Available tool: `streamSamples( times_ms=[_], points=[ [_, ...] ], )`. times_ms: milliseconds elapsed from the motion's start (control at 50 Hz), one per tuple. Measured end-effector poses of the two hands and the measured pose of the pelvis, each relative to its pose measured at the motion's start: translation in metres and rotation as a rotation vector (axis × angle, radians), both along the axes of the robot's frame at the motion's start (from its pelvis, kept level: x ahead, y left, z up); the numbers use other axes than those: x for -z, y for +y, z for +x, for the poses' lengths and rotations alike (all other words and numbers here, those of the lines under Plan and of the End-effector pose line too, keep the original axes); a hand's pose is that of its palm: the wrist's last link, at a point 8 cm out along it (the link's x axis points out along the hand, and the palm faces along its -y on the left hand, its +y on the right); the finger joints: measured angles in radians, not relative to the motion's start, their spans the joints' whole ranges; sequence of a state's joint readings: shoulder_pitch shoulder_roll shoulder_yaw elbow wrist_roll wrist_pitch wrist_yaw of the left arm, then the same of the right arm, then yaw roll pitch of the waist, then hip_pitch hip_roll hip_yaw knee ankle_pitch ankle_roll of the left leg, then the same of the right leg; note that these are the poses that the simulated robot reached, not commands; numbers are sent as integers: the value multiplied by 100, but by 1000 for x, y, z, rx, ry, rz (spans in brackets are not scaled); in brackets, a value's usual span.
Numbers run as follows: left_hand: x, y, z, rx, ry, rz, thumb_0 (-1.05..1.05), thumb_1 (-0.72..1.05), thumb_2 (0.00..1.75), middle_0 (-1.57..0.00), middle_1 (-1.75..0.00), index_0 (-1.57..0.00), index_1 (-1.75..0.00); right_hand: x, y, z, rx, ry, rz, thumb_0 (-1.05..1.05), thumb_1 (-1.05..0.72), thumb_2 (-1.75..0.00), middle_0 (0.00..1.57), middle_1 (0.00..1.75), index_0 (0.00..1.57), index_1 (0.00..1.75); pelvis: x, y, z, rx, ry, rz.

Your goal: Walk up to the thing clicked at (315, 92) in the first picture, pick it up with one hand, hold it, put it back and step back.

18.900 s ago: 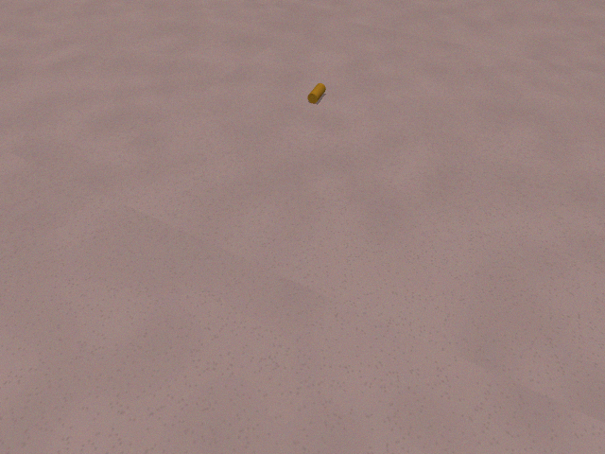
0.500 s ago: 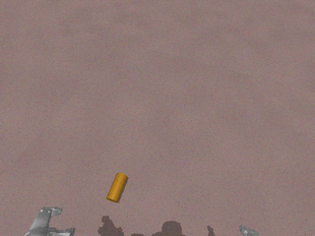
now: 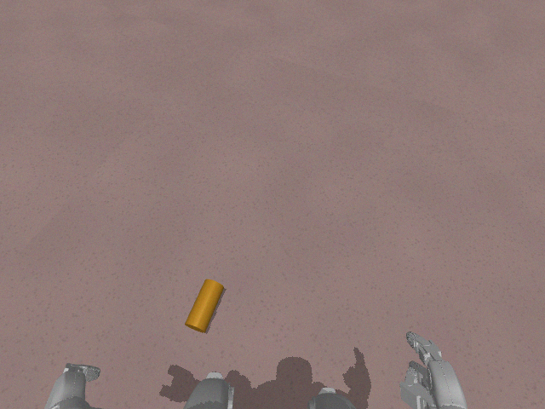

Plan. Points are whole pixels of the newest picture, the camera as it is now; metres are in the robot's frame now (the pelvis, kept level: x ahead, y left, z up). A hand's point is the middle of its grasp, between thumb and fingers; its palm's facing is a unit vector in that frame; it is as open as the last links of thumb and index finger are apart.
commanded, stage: rise first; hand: left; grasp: from above
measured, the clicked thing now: (205, 305) +0.44 +0.21 -0.67
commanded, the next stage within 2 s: none
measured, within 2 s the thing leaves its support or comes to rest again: neither
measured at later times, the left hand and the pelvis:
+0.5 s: hand (122, 383) +0.18 +0.28 -0.27, palm faces -0.16 -0.53 -0.83, open 14.0 cm; pelvis -0.05 -0.01 -0.10, yaw -1 degrees
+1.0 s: hand (168, 325) +0.32 +0.26 -0.43, palm faces +0.00 -0.49 -0.87, open 13.9 cm; pelvis -0.10 +0.00 -0.30, yaw -6 degrees
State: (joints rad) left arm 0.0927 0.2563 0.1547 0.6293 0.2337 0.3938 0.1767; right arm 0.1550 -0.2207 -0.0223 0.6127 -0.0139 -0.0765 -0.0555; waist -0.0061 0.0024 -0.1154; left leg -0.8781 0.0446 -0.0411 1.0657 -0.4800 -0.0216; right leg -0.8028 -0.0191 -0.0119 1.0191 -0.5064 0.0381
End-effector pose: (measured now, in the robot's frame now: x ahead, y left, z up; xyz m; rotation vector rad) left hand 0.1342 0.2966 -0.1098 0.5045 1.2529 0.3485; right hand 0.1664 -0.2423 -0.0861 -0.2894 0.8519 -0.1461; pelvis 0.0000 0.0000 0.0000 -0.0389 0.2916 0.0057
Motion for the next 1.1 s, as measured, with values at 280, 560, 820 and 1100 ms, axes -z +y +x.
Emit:
streamSamples(
  times_ms=[280,560,820,1100],
  points=[
    [30,2,-15,26,48,139,0,-50,92,-12,-104,-13,-104,36,5,-21,-4,19,-3,1,-97,-91,20,30,20,30,30,-2,-17,-9,52,-6],
    [127,-5,73,121,37,495,0,-52,101,-9,-103,-7,-105,152,-25,-72,-84,150,-46,0,-92,-90,20,30,20,30,131,-12,-60,21,237,-6],
    [226,-12,141,4,14,561,0,-53,105,-11,-102,-8,-106,277,-40,-171,-74,374,34,0,-91,-90,20,30,20,30,247,-11,-98,66,300,-20],
    [279,-33,204,16,9,479,0,-49,101,-10,-105,-9,-107,341,-25,-256,49,540,180,0,-91,-90,20,30,20,30,312,-4,-98,93,326,-24]
  ],
)
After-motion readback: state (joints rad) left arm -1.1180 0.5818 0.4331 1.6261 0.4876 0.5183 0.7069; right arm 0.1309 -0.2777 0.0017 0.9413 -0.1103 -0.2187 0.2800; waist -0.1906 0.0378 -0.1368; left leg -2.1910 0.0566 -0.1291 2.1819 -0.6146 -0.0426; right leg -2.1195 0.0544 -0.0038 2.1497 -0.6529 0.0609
